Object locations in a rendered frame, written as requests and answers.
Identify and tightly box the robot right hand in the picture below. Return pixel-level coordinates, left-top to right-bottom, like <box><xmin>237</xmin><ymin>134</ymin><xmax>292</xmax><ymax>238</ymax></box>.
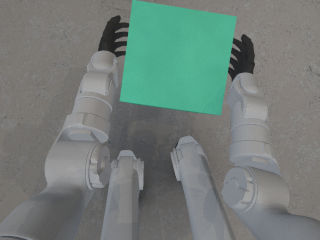
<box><xmin>228</xmin><ymin>34</ymin><xmax>255</xmax><ymax>82</ymax></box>

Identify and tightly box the right robot upper arm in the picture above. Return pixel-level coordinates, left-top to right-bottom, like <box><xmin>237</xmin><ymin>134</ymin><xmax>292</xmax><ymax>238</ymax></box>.
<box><xmin>221</xmin><ymin>165</ymin><xmax>320</xmax><ymax>240</ymax></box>

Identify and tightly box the carton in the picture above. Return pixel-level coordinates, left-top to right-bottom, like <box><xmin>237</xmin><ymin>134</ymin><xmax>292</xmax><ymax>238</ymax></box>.
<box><xmin>119</xmin><ymin>0</ymin><xmax>237</xmax><ymax>116</ymax></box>

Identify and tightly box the left robot shin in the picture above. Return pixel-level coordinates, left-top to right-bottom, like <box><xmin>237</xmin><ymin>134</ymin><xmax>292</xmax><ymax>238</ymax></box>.
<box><xmin>109</xmin><ymin>150</ymin><xmax>137</xmax><ymax>181</ymax></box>

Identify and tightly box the left robot thigh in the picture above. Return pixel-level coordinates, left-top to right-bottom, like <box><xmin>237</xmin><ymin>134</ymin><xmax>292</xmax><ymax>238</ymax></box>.
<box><xmin>100</xmin><ymin>156</ymin><xmax>144</xmax><ymax>240</ymax></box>

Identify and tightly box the robot left hand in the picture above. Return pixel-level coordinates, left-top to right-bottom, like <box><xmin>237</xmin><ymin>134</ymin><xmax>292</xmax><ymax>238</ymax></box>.
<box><xmin>98</xmin><ymin>15</ymin><xmax>130</xmax><ymax>57</ymax></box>

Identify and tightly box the robot left forearm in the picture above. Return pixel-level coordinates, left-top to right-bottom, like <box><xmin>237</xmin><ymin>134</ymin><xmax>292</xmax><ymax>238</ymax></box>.
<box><xmin>44</xmin><ymin>50</ymin><xmax>120</xmax><ymax>180</ymax></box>

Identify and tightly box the left robot upper arm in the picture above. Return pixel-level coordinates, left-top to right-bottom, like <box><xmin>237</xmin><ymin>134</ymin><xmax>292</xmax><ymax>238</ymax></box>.
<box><xmin>0</xmin><ymin>140</ymin><xmax>112</xmax><ymax>240</ymax></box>

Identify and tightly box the robot right forearm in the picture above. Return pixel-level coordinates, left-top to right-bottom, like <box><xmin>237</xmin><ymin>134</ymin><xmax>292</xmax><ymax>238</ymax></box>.
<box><xmin>226</xmin><ymin>72</ymin><xmax>285</xmax><ymax>181</ymax></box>

